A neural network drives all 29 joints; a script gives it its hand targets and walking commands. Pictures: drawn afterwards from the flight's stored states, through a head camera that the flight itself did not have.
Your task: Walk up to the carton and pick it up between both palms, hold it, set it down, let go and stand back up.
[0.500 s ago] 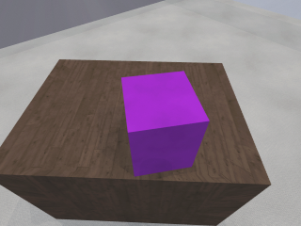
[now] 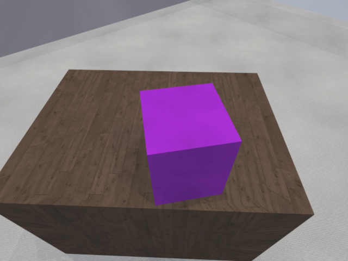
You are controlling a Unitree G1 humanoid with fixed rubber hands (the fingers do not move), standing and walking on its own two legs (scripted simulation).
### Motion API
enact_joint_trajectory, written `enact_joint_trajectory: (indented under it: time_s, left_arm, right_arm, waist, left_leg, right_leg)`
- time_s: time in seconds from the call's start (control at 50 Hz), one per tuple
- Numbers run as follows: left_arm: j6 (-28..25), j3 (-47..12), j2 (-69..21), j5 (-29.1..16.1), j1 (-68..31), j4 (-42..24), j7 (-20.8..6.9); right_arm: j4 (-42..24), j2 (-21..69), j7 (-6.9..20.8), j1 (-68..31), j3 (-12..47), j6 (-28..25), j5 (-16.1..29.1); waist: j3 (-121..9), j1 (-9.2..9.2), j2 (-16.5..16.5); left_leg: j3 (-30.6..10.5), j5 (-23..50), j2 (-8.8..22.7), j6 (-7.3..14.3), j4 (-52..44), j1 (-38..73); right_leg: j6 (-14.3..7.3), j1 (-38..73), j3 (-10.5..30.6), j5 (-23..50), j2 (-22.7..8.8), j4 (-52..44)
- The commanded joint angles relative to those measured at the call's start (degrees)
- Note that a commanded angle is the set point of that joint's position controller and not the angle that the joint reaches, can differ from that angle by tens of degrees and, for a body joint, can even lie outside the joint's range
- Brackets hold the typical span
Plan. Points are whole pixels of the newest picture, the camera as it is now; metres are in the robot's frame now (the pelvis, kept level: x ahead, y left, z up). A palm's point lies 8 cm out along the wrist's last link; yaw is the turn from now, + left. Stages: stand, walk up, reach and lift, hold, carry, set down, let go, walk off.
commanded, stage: stand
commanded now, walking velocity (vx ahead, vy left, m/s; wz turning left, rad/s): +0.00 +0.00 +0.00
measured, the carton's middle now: (183, 145) +0.41 +0.00 +0.01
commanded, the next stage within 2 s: none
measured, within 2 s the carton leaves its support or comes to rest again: neither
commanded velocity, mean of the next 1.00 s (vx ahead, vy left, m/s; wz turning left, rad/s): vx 0.00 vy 0.00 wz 0.00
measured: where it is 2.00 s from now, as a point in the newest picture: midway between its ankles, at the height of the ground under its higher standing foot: outside the picture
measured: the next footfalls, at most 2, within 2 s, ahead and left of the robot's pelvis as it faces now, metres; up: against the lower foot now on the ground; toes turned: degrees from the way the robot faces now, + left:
none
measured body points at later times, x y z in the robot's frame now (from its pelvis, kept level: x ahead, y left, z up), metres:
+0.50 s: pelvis +0.00 -0.01 +0.00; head +0.00 -0.01 +0.45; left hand +0.03 +0.24 -0.14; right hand +0.02 -0.26 -0.14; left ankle +0.01 +0.11 -0.74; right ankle +0.01 -0.14 -0.74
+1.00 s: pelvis +0.01 -0.01 +0.00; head +0.00 -0.01 +0.45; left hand +0.02 +0.23 -0.15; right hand +0.02 -0.26 -0.14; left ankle +0.01 +0.11 -0.74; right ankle +0.01 -0.14 -0.74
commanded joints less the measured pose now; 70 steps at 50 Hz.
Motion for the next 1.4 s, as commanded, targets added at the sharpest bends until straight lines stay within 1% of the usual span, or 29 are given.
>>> enact_joint_trajectory:
  time_s: [0.0,0.02,0.06,0.12,0.16,0.22,0.28,0.34,0.4,0.46,0.54,0.58,0.66,0.68,0.72,0.8,0.84,0.88,0.92,0.96,0.98,1.04,1.16,1.2,1.22,1.3,1.32,1.36,1.38]
  left_arm:
    - [-0.74,2.02,7.65,0.03,2.60,-2.39,0.50]
    - [-0.67,1.97,7.91,-0.03,2.31,-2.12,0.49]
    - [-0.69,1.94,7.18,-0.31,2.60,-2.00,0.48]
    - [-0.94,1.90,7.86,-0.22,2.30,-1.33,0.61]
    - [-0.89,2.14,7.50,-0.13,2.37,-0.83,0.55]
    - [-0.95,2.20,7.31,-0.17,2.33,-0.73,0.69]
    - [-0.84,1.88,7.06,-0.31,2.52,-0.15,0.72]
    - [-0.76,1.92,6.69,-0.25,2.62,0.52,0.81]
    - [-0.57,1.91,6.40,-0.32,2.78,0.99,0.89]
    - [-0.52,1.93,6.12,-0.41,2.83,1.40,0.83]
    - [-0.62,1.87,6.07,-0.37,2.96,1.86,0.91]
    - [-0.66,2.16,6.42,-0.47,2.37,1.80,0.94]
    - [-0.75,1.82,5.75,-0.51,3.00,2.70,1.11]
    - [-0.70,2.17,6.38,-0.51,2.44,2.77,1.13]
    - [-0.58,1.80,4.90,-0.38,3.46,3.11,1.13]
    - [-0.49,1.69,4.84,-0.55,2.98,3.38,1.19]
    - [-0.60,1.91,5.40,-0.44,2.44,3.52,1.25]
    - [-0.60,2.00,5.67,-0.36,3.12,4.16,1.30]
    - [-0.49,2.01,5.15,-0.43,2.88,4.10,1.37]
    - [-0.38,2.03,4.65,-0.55,3.17,4.39,1.33]
    - [-0.44,2.20,5.13,-0.42,3.38,4.49,1.34]
    - [-0.61,1.97,4.54,-0.58,3.25,5.19,1.42]
    - [-0.47,2.02,4.65,-0.56,3.68,5.46,1.44]
    - [-0.57,2.12,4.79,-0.46,2.86,5.20,1.46]
    - [-0.59,2.25,4.16,-0.40,3.14,5.55,1.43]
    - [-0.35,2.19,4.51,-0.29,3.04,5.72,1.46]
    - [-0.34,2.19,4.66,-0.19,3.47,6.01,1.47]
    - [-0.31,2.04,3.08,-0.48,4.19,6.57,1.41]
    - [-0.35,2.03,3.37,-0.49,4.12,6.64,1.43]
  right_arm:
    - [-2.31,-7.69,-0.45,2.84,-2.31,-0.84,-0.02]
    - [-2.25,-7.85,-0.45,3.09,-2.22,-0.80,0.02]
    - [-1.74,-8.47,-0.53,2.63,-2.18,-0.81,0.04]
    - [-1.24,-7.46,-0.47,3.37,-2.10,-0.91,-0.03]
    - [-0.48,-7.61,-0.59,2.80,-2.13,-0.92,0.01]
    - [-0.02,-7.34,-0.70,3.73,-2.05,-1.01,-0.11]
    - [0.37,-6.91,-0.71,2.84,-2.03,-0.85,0.03]
    - [1.00,-6.77,-0.77,3.91,-1.93,-0.68,0.07]
    - [1.70,-6.79,-0.87,4.59,-2.05,-0.64,0.15]
    - [2.25,-6.64,-0.91,3.90,-2.03,-0.64,-0.01]
    - [2.86,-6.56,-0.90,4.33,-2.10,-0.66,-0.18]
    - [3.45,-5.64,-0.95,4.02,-1.65,-0.75,-0.08]
    - [4.15,-5.64,-1.04,4.25,-1.90,-0.77,0.08]
    - [4.36,-5.48,-1.03,4.89,-1.85,-0.75,0.15]
    - [4.94,-5.74,-1.13,4.10,-1.93,-0.64,0.00]
    - [5.46,-5.41,-1.24,3.68,-1.67,-0.71,0.11]
    - [5.59,-4.99,-1.19,4.03,-1.60,-0.68,-0.14]
    - [6.16,-5.11,-1.24,3.63,-1.78,-0.56,0.00]
    - [6.63,-4.76,-1.25,4.09,-1.84,-0.56,0.09]
    - [6.87,-4.46,-1.32,3.24,-1.83,-0.48,0.09]
    - [7.02,-4.24,-1.34,3.70,-1.76,-0.47,0.00]
    - [7.35,-4.28,-1.36,3.95,-1.68,-0.64,-0.02]
    - [8.01,-4.28,-1.46,3.90,-2.21,-0.44,0.10]
    - [8.24,-3.50,-1.42,3.96,-1.70,-0.50,0.00]
    - [8.26,-3.64,-1.45,4.16,-1.81,-0.52,-0.03]
    - [8.73,-3.45,-1.46,3.92,-1.58,-0.38,0.00]
    - [8.83,-3.38,-1.44,4.25,-1.77,-0.37,0.06]
    - [8.60,-4.06,-1.57,3.40,-1.91,-0.36,0.16]
    - [8.71,-4.00,-1.55,3.89,-1.95,-0.40,0.22]
  waist:
    - [3.77,0.09,0.38]
    - [4.21,-0.41,-0.40]
    - [4.94,0.03,-0.09]
    - [3.35,-0.68,0.17]
    - [2.98,-0.18,0.16]
    - [2.15,-0.17,-0.87]
    - [2.27,-0.05,1.83]
    - [3.28,-0.27,1.19]
    - [2.30,-0.32,-0.88]
    - [4.65,-0.12,0.04]
    - [2.29,-0.15,-0.63]
    - [3.88,-0.18,0.96]
    - [2.30,-0.04,0.31]
    - [2.94,-0.53,-0.74]
    - [2.92,-0.13,0.67]
    - [3.17,-0.05,0.48]
    - [3.35,-0.51,-0.17]
    - [3.46,-0.33,-0.20]
    - [3.40,-0.49,0.75]
    - [5.27,0.16,1.26]
    - [3.93,-0.03,0.59]
    - [3.52,-0.45,1.16]
    - [3.20,-0.13,-0.23]
    - [3.47,-0.41,-0.54]
    - [3.29,-0.30,0.47]
    - [5.99,-0.30,0.52]
    - [5.40,-0.22,-0.58]
    - [5.85,0.33,0.81]
    - [5.27,-0.30,0.63]
  left_leg:
    - [-6.81,0.74,5.35,0.11,-8.16,-2.46]
    - [-7.06,0.20,5.44,0.03,-8.44,-3.07]
    - [-6.94,-0.38,5.40,0.10,-8.57,-3.37]
    - [-6.84,0.08,5.07,-0.05,-8.56,-2.34]
    - [-7.05,-0.73,5.50,0.04,-8.83,-2.39]
    - [-6.50,2.49,5.59,0.05,-8.02,-1.23]
    - [-6.19,3.68,5.32,0.05,-7.95,-1.20]
    - [-6.46,4.13,5.46,0.11,-8.26,-1.25]
    - [-6.76,2.19,5.66,0.08,-8.39,-1.59]
    - [-6.38,2.54,5.46,-0.47,-8.29,-1.20]
    - [-6.36,1.44,5.45,-0.49,-8.23,-0.65]
    - [-6.09,3.41,5.22,-0.34,-8.26,-1.44]
    - [-6.35,6.86,5.56,-0.17,-7.75,0.37]
    - [-6.21,5.44,5.67,-0.46,-8.18,0.01]
    - [-6.00,5.10,5.69,-0.38,-7.99,0.25]
    - [-5.82,5.88,5.64,-0.72,-7.99,0.06]
    - [-5.94,6.62,5.76,-0.62,-7.85,0.59]
    - [-6.01,5.92,5.51,-0.45,-7.94,0.84]
    - [-6.15,5.50,5.55,-0.57,-8.59,0.54]
    - [-6.32,3.98,5.60,-0.54,-8.90,-0.69]
    - [-6.26,3.99,5.61,-0.49,-8.94,0.43]
    - [-5.93,6.12,5.69,-0.61,-8.31,0.31]
    - [-6.23,2.68,5.60,-0.87,-9.10,0.26]
    - [-6.03,4.35,5.65,-0.81,-8.80,0.41]
    - [-6.04,4.13,5.67,-0.63,-9.00,0.20]
    - [-6.32,2.16,5.52,-0.59,-9.59,-1.84]
    - [-6.36,2.31,5.77,-0.62,-9.40,-1.68]
    - [-6.42,1.64,5.64,-0.66,-9.76,-1.37]
    - [-6.45,1.86,5.53,-0.90,-9.49,-1.25]
  right_leg:
    - [-2.17,-3.08,3.56,1.77,-2.93,-6.32]
    - [-2.34,-3.16,3.56,1.25,-2.94,-6.38]
    - [-2.43,-3.92,3.73,0.78,-2.69,-6.84]
    - [-2.74,-3.43,4.32,1.35,-2.95,-6.78]
    - [-2.81,-2.81,4.14,0.68,-3.05,-6.67]
    - [-2.56,-2.12,3.81,2.76,-3.05,-6.64]
    - [-2.66,-1.75,4.04,4.36,-3.15,-6.66]
    - [-2.43,-2.17,3.98,4.16,-3.18,-6.96]
    - [-2.59,-1.71,3.31,2.57,-3.05,-7.23]
    - [-2.33,-3.37,3.73,2.19,-3.13,-7.80]
    - [-2.47,-2.22,3.75,1.34,-3.01,-8.17]
    - [-2.43,-2.12,4.03,3.46,-3.38,-7.89]
    - [-2.26,-1.45,3.36,5.31,-3.56,-7.99]
    - [-2.46,-1.68,3.32,4.02,-3.16,-7.97]
    - [-2.63,-1.86,3.28,4.23,-3.31,-8.18]
    - [-2.68,-1.13,3.27,5.18,-3.37,-8.04]
    - [-2.52,-1.20,3.26,5.62,-3.59,-8.15]
    - [-2.44,-1.94,3.46,4.16,-3.67,-9.05]
    - [-2.56,-1.62,3.33,4.35,-3.60,-8.54]
    - [-2.38,-2.40,3.43,3.38,-3.38,-9.08]
    - [-2.50,-1.74,3.27,3.54,-3.26,-8.93]
    - [-2.37,-0.82,3.20,4.62,-3.48,-9.21]
    - [-2.55,-1.85,2.82,1.26,-3.13,-9.69]
    - [-2.79,-1.44,3.18,2.85,-3.49,-9.34]
    - [-2.65,-1.43,3.41,2.82,-3.57,-9.37]
    - [-2.53,-2.08,2.99,1.31,-3.44,-9.69]
    - [-2.54,-1.74,2.81,1.09,-3.45,-9.63]
    - [-2.51,-2.78,2.97,0.72,-3.15,-9.74]
    - [-2.51,-2.26,2.96,1.37,-3.23,-9.58]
